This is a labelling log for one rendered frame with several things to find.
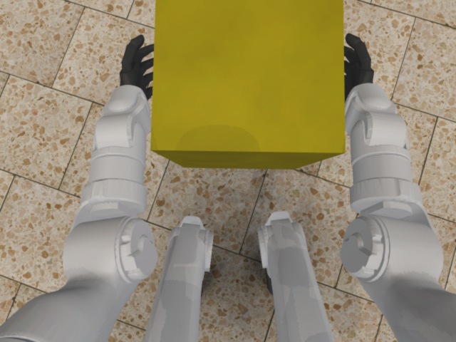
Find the robot right foot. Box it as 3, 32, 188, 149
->
265, 268, 273, 295

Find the left robot forearm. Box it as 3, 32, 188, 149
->
63, 85, 152, 272

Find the robot left upper arm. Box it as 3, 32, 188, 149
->
0, 215, 157, 342

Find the left robot hand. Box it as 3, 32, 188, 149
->
120, 34, 154, 101

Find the carton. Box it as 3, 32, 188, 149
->
150, 0, 346, 170

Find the right robot hand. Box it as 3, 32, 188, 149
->
344, 33, 374, 102

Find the right robot forearm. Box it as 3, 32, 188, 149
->
345, 83, 443, 266

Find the right robot shin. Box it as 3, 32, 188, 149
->
265, 211, 306, 278

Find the robot right upper arm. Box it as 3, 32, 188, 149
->
340, 214, 456, 342

